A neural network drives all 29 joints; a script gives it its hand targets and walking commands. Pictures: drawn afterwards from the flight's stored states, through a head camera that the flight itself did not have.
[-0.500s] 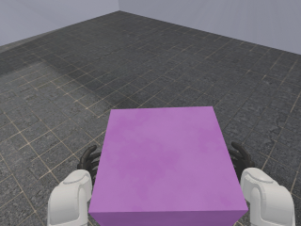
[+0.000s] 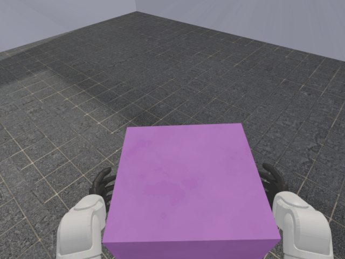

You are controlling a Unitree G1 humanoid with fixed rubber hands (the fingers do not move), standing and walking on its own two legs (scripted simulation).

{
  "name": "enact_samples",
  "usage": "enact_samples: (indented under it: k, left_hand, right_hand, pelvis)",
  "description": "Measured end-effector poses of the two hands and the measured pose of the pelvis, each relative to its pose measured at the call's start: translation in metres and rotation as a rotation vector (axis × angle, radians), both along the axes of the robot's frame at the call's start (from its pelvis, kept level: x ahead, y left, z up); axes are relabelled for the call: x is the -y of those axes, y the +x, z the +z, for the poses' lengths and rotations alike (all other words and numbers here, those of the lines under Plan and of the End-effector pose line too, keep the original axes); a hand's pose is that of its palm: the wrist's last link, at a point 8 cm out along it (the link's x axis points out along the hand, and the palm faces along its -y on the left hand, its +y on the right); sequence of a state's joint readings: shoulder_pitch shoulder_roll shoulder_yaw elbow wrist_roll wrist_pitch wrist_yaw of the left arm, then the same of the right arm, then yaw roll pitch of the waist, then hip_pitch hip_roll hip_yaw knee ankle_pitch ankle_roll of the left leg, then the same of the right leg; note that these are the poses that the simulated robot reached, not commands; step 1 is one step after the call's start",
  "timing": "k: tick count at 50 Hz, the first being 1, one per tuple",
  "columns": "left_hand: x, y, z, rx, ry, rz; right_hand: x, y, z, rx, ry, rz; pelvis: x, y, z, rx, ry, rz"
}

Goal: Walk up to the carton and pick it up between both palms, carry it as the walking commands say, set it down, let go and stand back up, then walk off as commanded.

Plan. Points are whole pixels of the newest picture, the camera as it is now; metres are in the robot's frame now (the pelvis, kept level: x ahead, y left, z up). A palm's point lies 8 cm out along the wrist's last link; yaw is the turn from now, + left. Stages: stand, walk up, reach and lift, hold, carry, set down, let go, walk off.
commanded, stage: carry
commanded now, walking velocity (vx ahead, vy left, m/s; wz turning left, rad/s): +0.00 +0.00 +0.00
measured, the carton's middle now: (186, 200) +0.29 -0.01 -0.01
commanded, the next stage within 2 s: hold in 0.28 s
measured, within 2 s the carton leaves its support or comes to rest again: neither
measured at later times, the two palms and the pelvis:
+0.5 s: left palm (105, 207) +0.25 +0.18 +0.02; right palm (270, 206) +0.25 -0.19 +0.03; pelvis -0.01 +0.00 +0.01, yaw -3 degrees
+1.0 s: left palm (114, 187) +0.30 +0.17 +0.03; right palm (277, 197) +0.27 -0.21 +0.05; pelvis +0.03 +0.02 +0.02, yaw -5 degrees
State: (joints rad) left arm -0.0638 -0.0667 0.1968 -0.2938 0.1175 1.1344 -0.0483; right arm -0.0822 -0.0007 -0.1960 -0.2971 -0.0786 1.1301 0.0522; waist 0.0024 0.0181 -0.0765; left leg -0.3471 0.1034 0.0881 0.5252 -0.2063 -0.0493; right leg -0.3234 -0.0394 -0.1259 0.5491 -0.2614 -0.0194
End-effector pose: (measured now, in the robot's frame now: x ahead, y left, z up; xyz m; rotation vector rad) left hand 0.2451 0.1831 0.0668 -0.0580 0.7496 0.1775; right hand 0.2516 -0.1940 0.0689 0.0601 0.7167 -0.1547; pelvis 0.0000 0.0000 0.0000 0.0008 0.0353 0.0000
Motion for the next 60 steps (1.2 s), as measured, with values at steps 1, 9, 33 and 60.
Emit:
enact_samples:
  k: [1,9,33,60]
  left_hand:
    - [0.000,0.000,0.000,0.003,0.000,-0.001]
    - [0.002,0.000,-0.003,0.001,0.000,-0.004]
    - [0.006,0.041,-0.034,0.033,0.096,-0.161]
    - [0.010,0.052,-0.034,0.030,0.066,-0.144]
  right_hand:
    - [0.000,0.000,0.001,0.003,-0.003,0.002]
    - [0.002,0.000,-0.001,0.001,-0.008,0.001]
    - [0.005,0.017,-0.026,0.030,-0.091,-0.010]
    - [0.009,0.023,-0.027,0.031,-0.063,-0.035]
  pelvis:
    - [0.000,0.000,0.000,-0.001,0.000,0.000]
    - [0.002,-0.001,-0.001,-0.002,0.002,-0.003]
    - [-0.010,0.001,0.016,0.067,-0.007,-0.053]
    - [-0.015,0.029,0.020,0.070,-0.004,-0.079]
